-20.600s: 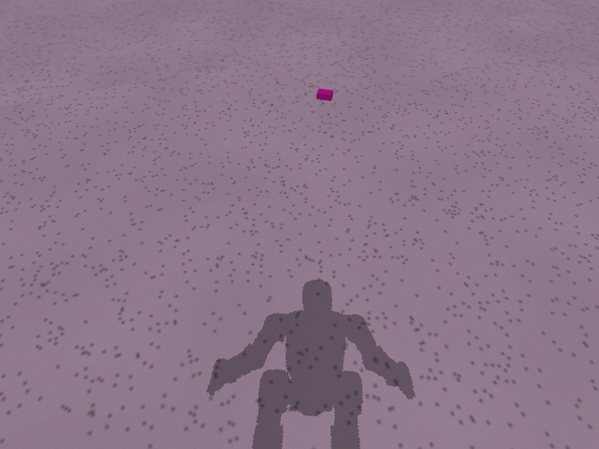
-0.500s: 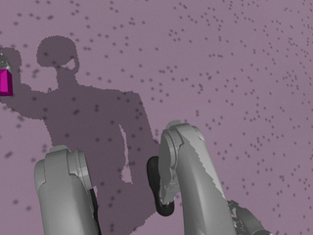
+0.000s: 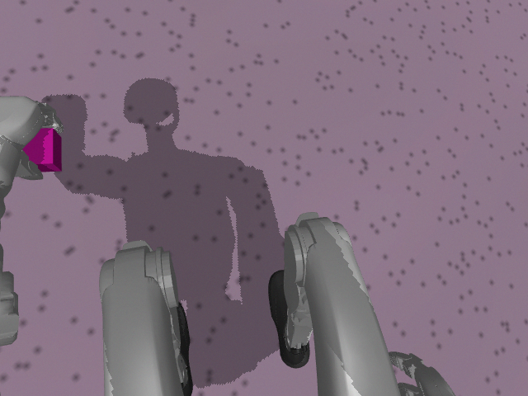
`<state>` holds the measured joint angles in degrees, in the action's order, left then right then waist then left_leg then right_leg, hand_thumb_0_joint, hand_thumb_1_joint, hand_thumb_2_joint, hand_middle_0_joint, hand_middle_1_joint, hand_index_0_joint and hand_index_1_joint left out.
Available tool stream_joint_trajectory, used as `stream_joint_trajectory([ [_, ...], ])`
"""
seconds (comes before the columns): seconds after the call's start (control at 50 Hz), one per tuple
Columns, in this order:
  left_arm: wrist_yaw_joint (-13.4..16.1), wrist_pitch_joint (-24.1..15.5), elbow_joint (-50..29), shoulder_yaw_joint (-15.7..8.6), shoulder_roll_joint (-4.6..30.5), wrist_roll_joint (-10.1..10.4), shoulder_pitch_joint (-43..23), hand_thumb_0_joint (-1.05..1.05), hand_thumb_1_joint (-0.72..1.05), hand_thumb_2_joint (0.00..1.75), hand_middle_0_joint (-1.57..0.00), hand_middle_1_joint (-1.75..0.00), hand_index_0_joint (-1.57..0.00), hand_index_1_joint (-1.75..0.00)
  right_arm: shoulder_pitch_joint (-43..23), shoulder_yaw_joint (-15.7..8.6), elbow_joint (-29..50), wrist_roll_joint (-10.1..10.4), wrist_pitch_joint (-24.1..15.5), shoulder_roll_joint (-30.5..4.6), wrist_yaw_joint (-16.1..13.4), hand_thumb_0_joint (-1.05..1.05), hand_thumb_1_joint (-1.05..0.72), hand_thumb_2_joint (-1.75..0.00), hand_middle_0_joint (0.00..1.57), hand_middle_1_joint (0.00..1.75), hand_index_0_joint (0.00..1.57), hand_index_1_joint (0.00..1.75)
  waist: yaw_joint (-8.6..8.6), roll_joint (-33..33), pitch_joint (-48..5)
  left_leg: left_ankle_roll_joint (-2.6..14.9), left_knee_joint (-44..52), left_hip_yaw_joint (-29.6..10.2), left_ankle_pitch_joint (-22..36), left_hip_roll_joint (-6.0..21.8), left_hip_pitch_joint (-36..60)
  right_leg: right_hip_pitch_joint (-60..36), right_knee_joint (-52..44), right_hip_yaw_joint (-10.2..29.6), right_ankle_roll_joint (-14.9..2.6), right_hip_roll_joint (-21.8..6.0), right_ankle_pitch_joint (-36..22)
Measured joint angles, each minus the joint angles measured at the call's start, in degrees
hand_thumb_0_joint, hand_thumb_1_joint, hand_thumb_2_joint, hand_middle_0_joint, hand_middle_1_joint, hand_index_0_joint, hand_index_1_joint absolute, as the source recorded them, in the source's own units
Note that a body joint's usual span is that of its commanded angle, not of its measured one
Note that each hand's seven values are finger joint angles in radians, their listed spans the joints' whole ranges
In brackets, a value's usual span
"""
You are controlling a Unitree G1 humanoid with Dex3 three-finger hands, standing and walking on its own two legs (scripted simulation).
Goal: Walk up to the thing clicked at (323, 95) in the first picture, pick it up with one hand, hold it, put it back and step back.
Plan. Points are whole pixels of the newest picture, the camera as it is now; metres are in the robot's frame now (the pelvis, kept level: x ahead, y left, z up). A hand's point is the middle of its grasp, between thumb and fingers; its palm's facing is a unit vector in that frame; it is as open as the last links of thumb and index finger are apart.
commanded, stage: lift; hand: left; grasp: from above
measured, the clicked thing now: (24, 151) +0.48 +0.32 -0.16
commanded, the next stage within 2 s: hold in 1.36 s
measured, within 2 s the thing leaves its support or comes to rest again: neither
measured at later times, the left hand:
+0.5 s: hand out of the picture +0.39 +0.29 +0.07, palm faces -0.43 -0.06 -0.90, open 8.4 cm
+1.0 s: hand out of the picture +0.35 +0.25 +0.23, palm faces -0.45 -0.09 -0.89, open 8.4 cm
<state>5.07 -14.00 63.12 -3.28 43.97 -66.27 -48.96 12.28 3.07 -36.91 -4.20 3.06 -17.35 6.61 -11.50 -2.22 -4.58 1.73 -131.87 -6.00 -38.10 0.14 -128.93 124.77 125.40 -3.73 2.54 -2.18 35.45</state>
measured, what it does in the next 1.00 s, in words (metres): rises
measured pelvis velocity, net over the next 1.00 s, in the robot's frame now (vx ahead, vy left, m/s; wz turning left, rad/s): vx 0.03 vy -0.01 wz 0.08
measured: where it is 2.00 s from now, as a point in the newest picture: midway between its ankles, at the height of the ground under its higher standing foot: (235, 352)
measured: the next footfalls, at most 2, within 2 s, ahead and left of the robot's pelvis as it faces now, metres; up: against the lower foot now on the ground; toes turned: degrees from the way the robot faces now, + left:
none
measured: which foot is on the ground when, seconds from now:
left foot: down 0.00-1.00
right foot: down 0.00-1.00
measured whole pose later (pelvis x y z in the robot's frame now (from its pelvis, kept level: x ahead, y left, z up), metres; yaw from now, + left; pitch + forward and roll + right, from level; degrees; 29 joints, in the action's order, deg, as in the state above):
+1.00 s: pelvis +0.03 -0.01 +0.30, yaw +5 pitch +16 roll -2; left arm 2.6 -6.4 42.2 7.3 27.8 -57.6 -18.8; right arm 13.9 -1.3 -40.5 2.8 -0.8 -14.5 -3.7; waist -4.2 -2.3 -8.3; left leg 0.1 -71.4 -0.8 -28.2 2.4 -59.7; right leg 59.2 68.2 -1.4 1.1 -0.7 25.4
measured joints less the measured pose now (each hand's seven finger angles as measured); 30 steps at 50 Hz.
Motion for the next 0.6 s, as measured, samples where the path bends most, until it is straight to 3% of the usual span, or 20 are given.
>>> stream_joint_trajectory([
  [0.18,-4.6,-0.5,-9.1,1.7,-2.0,4.0,6.7,0.0,0.25,0.25,-0.86,-0.27,-0.89,-0.25,-0.5,-1.7,1.2,2.1,0.9,0.1,-1.6,0.0,-0.92,-0.9,0.21,0.3,0.21,0.3,2.75,-0.2,-3.2,0.47,6.2,1.2,0.4,0.3,6.4,-6.0,-5.9,0.8,0.1,0.0,-0.5],
  [0.6,-6.3,5.9,-26.9,6.2,-10.1,10.2,24.6,0.0,0.27,0.2,-0.86,-0.27,-0.89,-0.24,-2.8,-3.4,0.5,5.8,0.0,2.6,-7.0,0.0,-0.91,-0.9,0.21,0.3,0.21,0.3,6.77,-0.9,-5.1,-0.82,32.2,3.4,3.4,1.5,37.2,-34.6,-29.9,1.7,-0.76,0.6,-3.7],
])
